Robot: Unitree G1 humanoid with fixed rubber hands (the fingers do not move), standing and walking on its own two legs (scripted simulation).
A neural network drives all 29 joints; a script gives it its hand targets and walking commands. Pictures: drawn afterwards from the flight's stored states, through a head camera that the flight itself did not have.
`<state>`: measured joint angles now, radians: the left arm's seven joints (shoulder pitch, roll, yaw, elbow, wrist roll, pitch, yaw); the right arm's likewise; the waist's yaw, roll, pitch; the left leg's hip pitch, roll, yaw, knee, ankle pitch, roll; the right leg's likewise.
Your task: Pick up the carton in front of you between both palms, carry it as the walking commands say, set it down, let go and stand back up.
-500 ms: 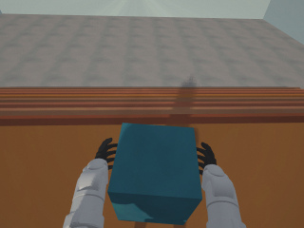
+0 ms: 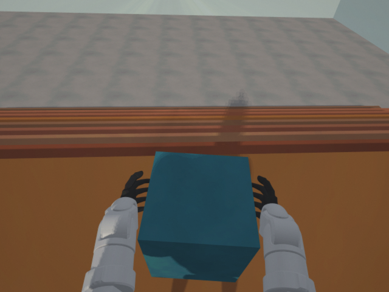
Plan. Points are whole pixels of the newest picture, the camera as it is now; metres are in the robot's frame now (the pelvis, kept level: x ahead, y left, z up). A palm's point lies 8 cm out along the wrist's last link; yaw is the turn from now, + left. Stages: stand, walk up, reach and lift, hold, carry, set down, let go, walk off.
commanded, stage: reach and lift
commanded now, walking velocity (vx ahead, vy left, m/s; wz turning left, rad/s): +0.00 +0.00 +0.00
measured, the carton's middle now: (197, 219) +0.31 +0.00 -0.04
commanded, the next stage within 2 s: hold in 0.48 s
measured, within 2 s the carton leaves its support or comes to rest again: neither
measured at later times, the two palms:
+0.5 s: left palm (130, 201) +0.30 +0.15 +0.04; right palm (270, 206) +0.31 -0.15 +0.04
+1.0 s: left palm (130, 195) +0.29 +0.14 +0.07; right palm (277, 202) +0.30 -0.16 +0.07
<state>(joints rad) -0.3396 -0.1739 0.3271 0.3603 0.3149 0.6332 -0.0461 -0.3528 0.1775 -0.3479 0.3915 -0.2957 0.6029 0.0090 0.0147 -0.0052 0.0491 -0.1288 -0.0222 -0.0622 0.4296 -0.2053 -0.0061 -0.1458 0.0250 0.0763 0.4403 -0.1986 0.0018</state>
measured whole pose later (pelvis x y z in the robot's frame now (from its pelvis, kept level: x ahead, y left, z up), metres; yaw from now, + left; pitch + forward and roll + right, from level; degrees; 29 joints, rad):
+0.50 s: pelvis +0.01 +0.00 +0.00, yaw +0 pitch -7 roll +0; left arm -0.28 -0.16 0.25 0.27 0.28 0.70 -0.03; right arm -0.29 0.16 -0.27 0.30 -0.27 0.68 0.00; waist 0.02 0.00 0.04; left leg -0.07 -0.01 -0.07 0.38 -0.20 -0.01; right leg -0.09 0.03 0.07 0.40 -0.20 0.00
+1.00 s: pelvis +0.01 -0.01 +0.00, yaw +1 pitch -1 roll +0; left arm -0.22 -0.14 0.16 0.08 0.22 0.85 0.00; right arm -0.23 0.14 -0.20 0.10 -0.21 0.83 -0.02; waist 0.00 0.00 -0.10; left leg -0.24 -0.01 -0.07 0.52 -0.34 -0.01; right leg -0.25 0.02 0.03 0.53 -0.33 0.00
